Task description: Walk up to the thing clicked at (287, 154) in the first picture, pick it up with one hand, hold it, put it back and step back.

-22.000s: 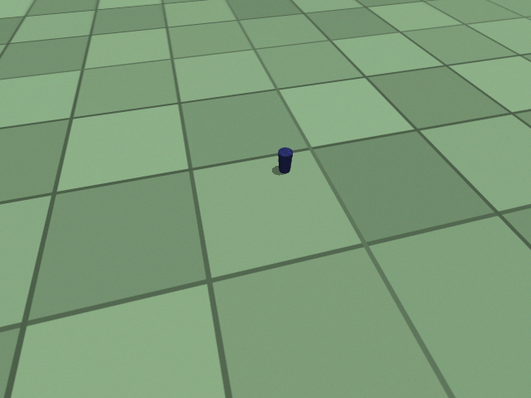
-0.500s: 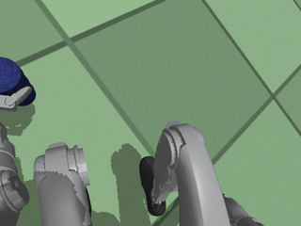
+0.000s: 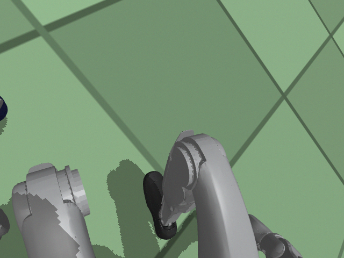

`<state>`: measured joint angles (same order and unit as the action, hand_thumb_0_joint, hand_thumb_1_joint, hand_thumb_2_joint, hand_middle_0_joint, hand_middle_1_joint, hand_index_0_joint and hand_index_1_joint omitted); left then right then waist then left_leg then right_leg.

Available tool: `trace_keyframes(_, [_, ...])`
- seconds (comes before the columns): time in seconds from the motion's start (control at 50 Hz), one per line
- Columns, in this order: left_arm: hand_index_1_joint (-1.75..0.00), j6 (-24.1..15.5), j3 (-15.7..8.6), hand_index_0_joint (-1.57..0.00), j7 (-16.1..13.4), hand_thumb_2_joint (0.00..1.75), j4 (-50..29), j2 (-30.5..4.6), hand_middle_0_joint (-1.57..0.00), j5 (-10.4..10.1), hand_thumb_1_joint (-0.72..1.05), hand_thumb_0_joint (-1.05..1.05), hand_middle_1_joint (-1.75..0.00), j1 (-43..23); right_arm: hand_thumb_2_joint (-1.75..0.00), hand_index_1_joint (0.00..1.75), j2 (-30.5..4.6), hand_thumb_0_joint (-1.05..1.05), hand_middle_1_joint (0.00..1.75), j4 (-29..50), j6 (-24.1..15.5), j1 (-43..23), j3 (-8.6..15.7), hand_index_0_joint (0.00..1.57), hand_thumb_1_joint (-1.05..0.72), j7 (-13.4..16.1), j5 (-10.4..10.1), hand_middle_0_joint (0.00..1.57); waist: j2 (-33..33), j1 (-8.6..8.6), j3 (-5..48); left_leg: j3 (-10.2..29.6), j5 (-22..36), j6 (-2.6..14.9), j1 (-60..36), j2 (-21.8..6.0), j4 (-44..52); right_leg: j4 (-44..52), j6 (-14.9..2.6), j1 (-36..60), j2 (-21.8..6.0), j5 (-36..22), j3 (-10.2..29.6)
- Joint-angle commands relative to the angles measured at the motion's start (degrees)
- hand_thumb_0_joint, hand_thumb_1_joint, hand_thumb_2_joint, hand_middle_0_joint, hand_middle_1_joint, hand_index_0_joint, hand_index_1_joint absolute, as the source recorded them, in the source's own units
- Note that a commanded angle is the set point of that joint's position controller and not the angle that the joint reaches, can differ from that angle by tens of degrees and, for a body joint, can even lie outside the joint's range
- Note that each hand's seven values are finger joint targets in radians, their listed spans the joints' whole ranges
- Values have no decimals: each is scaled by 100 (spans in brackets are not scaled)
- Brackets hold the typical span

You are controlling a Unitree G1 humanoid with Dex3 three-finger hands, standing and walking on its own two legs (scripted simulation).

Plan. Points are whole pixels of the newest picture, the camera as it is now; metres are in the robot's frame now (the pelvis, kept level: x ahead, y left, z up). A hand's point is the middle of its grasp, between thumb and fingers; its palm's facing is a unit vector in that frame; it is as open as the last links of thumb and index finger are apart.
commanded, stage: lower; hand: left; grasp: from the side
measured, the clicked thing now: out of the picture +0.47 +0.28 -0.17
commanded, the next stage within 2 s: loosen in 0.86 s
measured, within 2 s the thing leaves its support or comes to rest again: rests again in 0.88 s
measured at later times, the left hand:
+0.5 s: hand out of the picture +0.48 +0.29 -0.18, palm faces +0.39 -0.92 -0.03, open 10.9 cm
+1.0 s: hand out of the picture +0.48 +0.28 -0.19, palm faces +0.38 -0.92 -0.04, open 10.9 cm
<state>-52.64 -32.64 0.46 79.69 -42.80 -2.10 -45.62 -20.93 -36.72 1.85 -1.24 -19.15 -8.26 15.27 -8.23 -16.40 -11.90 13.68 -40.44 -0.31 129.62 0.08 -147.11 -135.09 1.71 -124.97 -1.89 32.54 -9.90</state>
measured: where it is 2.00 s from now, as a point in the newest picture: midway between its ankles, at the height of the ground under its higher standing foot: (123, 238)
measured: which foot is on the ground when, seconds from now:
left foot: down 0.00-1.00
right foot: down 0.00-1.00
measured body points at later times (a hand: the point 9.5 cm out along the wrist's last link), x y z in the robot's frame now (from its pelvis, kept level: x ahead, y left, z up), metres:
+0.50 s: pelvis +0.00 +0.01 -0.01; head +0.26 +0.16 +0.32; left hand +0.45 +0.34 -0.17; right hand +0.11 -0.26 -0.06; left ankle +0.08 +0.12 -0.27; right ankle +0.14 -0.12 -0.27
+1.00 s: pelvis -0.01 +0.01 -0.01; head +0.26 +0.17 +0.31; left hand +0.45 +0.33 -0.19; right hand +0.12 -0.26 -0.04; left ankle +0.08 +0.12 -0.27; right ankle +0.14 -0.12 -0.27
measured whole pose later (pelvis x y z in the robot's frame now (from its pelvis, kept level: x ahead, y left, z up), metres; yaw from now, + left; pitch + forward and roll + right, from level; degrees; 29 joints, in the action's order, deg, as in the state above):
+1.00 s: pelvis -0.01 +0.01 -0.01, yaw -5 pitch +15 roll -19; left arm -60.8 -30.2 -3.3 90.0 -55.3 -1.3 -46.8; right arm -22.3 -31.6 2.9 -9.2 -31.0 -7.3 20.9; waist -15.8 -18.0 -19.4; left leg 20.3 -42.0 0.3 127.2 -0.3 -151.4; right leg -133.8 3.8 -119.9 0.6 31.1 -14.8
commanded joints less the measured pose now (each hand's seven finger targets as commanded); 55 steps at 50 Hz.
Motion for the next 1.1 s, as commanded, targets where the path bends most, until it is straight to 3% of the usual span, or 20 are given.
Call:
trace_keyframes(0.0, [-141, -749, -74, -127, 50, 126, -1153, -1485, -126, 15, 11, 0, -141, -1915, -91, 30, -1834, 0, 30, 71, 32, 590, 377, 20, -92, 97, 116, 20, 2685, -456, 3877, -300, 917, -28, -2409, -193, 1740, 904, -225, 2282, 327, -870, -377])
trace_keyframes(0.1, [-140, -879, -175, -125, -38, 125, -962, -1594, -123, -77, 7, 0, -140, -1874, -91, 30, -1938, 0, 30, 115, 66, 466, 199, 20, -93, 110, 221, 20, 2759, -567, 3750, -188, 964, -66, -2535, -233, 1682, 876, -202, 2339, 345, -949, -489])
trace_keyframes(0.14, [-140, -927, -222, -124, -82, 126, -945, -1760, -123, -37, 6, 0, -140, -1806, -91, 30, -1936, 0, 30, 131, 72, 387, 129, 20, -92, 115, 265, 20, 2851, -538, 3752, -174, 1100, -77, -2622, -244, 1644, 856, -200, 2386, 360, -1058, -492])
trace_keyframes(0.2, [-140, -967, -37, -124, -101, 126, -794, -1758, -123, 94, 8, 0, -139, -1806, -91, 30, -2003, 0, 30, 148, 102, 237, 89, 20, -92, 123, 324, 20, 3023, -632, 3459, -62, 1000, -131, -2758, -282, 1725, 788, -218, 2111, 365, -967, -600])
trace_keyframes(0.36, [-141, -1060, -132, -124, -212, 127, -542, -1864, -123, -5, 10, 0, -141, -1519, -91, 30, -2085, 0, 30, 265, 148, 129, -117, 20, -92, 133, 411, 20, 2845, -698, 3419, 71, 1287, -132, -2804, -325, 1641, 795, -163, 2439, 406, -1232, -715])
trace_keyframes(0.44, [-142, -1113, 55, -126, -219, 129, -521, -1974, -125, 95, 11, 0, -142, -1713, -91, 30, -2092, 0, 30, 301, 175, -56, -199, 20, -91, 147, 436, 20, 2850, -790, 3116, 126, 1091, -127, -2660, -344, 1656, 806, -165, 2265, 434, -1089, -773])
trace_keyframes(0.54, [-142, -1185, -36, -124, -268, 129, -440, -2103, -123, 41, 10, 0, -142, -1651, -91, 30, -2112, 0, 30, 340, 184, -91, -276, 20, -91, 158, 484, 20, 2840, -814, 3174, 122, 1117, -102, -2702, -363, 1559, 849, -144, 2450, 468, -1143, -756])
trace_keyframes(0.64, [-143, -1268, 7, -127, -335, 129, -326, -2177, -126, 60, 11, 0, -143, -1725, -91, 30, -2182, 0, 30, 373, 214, -182, -361, 20, -91, 163, 534, 20, 3001, -912, 3086, 259, 1167, -170, -2875, -407, 1653, 782, -142, 2379, 485, -1150, -876])
trace_keyframes(0.7, [-142, -1280, 67, -126, -319, 129, -268, -2208, -125, 73, 15, 0, -142, -1652, -91, 30, -2146, 0, 30, 395, 215, -224, -425, 20, -91, 180, 559, 20, 2863, -918, 3041, 193, 1235, -116, -2737, -396, 1522, 857, -120, 2496, 506, -1235, -834])
trace_keyframes(0.8, [-144, -1344, 121, -128, -356, 129, -121, -2214, -127, 58, 10, 0, -143, -1700, -91, 30, -2215, 0, 30, 457, 235, -359, -471, 20, -91, 186, 582, 20, 2886, -990, 2807, 290, 999, -133, -2702, -415, 1605, 844, -127, 2350, 521, -1061, -924])
trace_keyframes(0.82, [-143, -1350, 35, -128, -365, 129, -67, -2262, -126, 20, 11, 0, -143, -1609, -90, 30, -2216, 0, 30, 455, 225, -332, -489, 20, -91, 189, 588, 20, 2808, -967, 2904, 276, 1007, -121, -2695, -414, 1561, 868, -123, 2430, 537, -1084, -913])
trace_keyframes(0.92, [-143, -1392, 176, -127, -346, 129, -43, -2268, -126, 53, 10, 0, -142, -1629, -91, 30, -2222, 0, 30, 490, 201, -378, -525, 20, -91, 196, 598, 20, 2817, -990, 2734, 317, 902, -122, -2673, -432, 1610, 880, -137, 2347, 546, -990, -938])
trace_keyframes(0.96, [-137, -1414, 226, -131, -329, 119, 9, -2210, -129, 40, 9, 0, -137, -1667, -90, 30, -2265, 0, 30, 491, 203, -414, -520, 20, -92, 198, 601, 20, 2829, -1055, 2669, 359, 903, -136, -2736, -445, 1628, 858, -128, 2276, 537, -1005, -975])
trace_keyframes(1.0, [-121, -1438, 142, -120, -336, 103, -110, -2272, -117, -31, -3, 0, -121, -1654, -90, 30, -2254, 0, 30, 461, 196, -370, -547, 20, -92, 203, 614, 20, 2866, -1017, 2892, 319, 1178, -139, -2855, -442, 1537, 868, -109, 2513, 557, -1236, -945])
trace_keyframes(1.08, [-96, -1439, 190, -103, -314, 71, -68, -2250, -101, -5, -15, 0, -97, -1701, -90, 30, -2289, 0, 30, 478, 206, -417, -544, 20, -93, 212, 617, 20, 2954, -1042, 2663, 408, 1169, -180, -2922, -477, 1639, 834, -126, 2310, 537, -1179, -998])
